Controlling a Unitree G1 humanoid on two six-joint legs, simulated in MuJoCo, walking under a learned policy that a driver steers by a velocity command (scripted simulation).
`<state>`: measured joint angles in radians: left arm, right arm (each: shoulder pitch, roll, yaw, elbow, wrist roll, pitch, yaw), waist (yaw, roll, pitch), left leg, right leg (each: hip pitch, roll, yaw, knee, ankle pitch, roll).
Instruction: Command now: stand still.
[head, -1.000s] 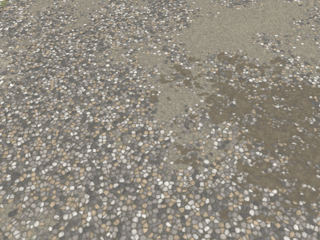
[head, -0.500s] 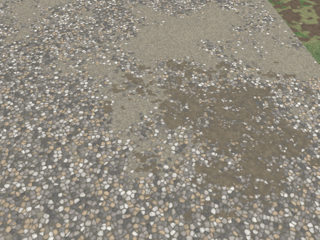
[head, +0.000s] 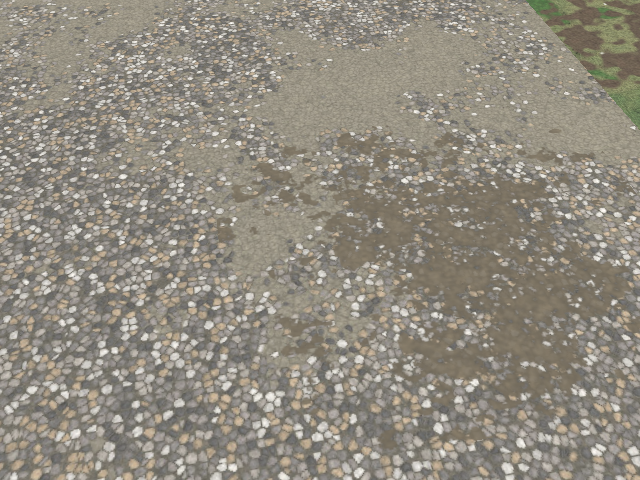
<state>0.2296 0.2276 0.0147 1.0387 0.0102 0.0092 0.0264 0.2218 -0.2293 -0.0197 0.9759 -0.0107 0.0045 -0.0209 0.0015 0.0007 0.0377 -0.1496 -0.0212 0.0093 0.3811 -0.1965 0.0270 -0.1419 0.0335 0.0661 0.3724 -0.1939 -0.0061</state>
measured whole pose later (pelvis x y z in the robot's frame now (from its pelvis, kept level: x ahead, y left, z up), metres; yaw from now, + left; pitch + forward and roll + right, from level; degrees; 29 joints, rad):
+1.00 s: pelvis +0.05 -0.02 -0.01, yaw +0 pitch +0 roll +0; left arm 0.32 0.17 0.00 1.10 0.03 -0.04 0.01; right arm 0.40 -0.19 -0.04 1.14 -0.02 0.00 -0.02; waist -0.02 0.03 -0.03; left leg -0.15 -0.01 -0.01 0.45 -0.31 0.05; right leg -0.24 0.02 -0.04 0.58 -0.39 -0.08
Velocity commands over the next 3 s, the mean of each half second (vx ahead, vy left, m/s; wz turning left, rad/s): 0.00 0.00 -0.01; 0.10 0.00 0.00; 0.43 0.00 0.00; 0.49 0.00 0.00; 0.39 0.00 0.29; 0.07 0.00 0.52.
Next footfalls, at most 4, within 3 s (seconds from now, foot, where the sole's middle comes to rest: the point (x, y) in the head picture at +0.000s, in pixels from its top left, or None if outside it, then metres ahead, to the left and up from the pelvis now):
1.46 left None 0.43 0.05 -0.78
2.00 right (382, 385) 0.74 -0.11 -0.78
2.50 left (309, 304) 0.97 0.06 -0.78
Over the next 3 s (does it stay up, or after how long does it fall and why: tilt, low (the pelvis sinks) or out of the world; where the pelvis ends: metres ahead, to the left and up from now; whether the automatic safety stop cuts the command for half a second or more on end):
stays up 0.89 -0.03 -0.01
